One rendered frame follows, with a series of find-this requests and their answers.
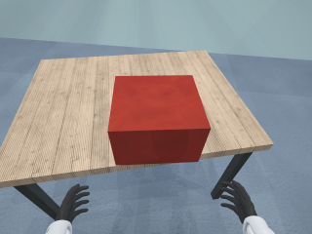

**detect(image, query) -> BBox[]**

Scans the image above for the robot left forearm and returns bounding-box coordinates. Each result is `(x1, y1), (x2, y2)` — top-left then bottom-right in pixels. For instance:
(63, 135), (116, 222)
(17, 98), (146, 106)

(45, 219), (72, 234)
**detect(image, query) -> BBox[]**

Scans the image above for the right robot hand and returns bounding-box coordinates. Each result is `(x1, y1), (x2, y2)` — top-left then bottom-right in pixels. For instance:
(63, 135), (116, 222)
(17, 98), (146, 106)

(219, 179), (257, 224)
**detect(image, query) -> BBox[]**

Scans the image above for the carton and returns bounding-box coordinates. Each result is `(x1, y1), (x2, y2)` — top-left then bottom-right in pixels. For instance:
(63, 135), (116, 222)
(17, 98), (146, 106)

(107, 75), (211, 166)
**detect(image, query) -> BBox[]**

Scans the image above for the left robot hand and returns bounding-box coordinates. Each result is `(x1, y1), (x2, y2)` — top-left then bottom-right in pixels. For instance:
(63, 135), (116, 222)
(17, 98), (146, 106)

(55, 183), (90, 224)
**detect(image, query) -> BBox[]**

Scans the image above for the table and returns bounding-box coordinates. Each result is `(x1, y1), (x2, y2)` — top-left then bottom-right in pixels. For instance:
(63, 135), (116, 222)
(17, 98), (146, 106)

(0, 50), (274, 220)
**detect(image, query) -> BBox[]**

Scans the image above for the robot right forearm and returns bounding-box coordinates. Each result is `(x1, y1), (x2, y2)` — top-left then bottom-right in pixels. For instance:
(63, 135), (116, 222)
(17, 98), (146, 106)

(243, 215), (275, 234)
